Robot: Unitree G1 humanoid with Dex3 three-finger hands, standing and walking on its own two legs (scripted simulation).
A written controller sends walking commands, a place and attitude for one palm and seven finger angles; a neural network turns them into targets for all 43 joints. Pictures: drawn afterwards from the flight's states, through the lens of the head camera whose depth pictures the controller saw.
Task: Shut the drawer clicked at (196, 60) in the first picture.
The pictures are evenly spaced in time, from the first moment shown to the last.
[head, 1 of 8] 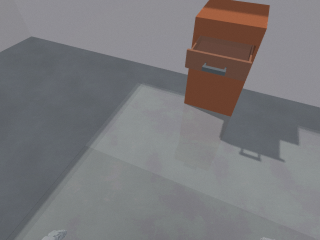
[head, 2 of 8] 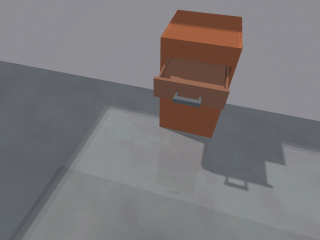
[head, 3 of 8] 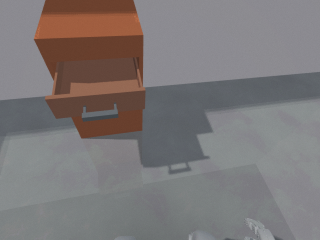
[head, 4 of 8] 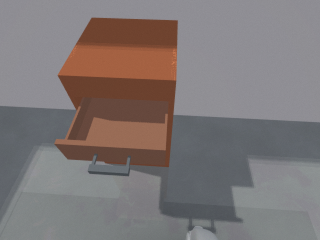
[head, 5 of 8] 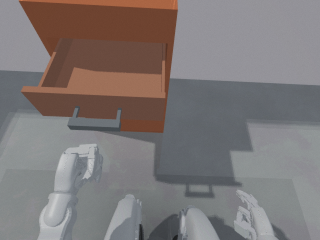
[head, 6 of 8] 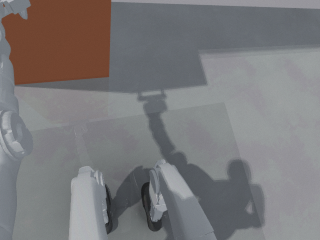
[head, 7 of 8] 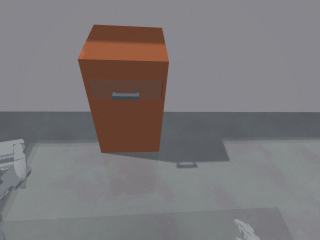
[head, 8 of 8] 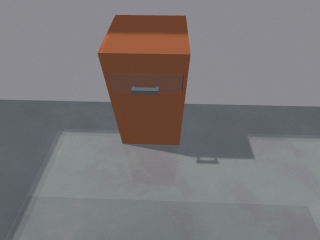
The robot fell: no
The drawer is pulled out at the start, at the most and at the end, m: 0.22 0.22 0.00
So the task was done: yes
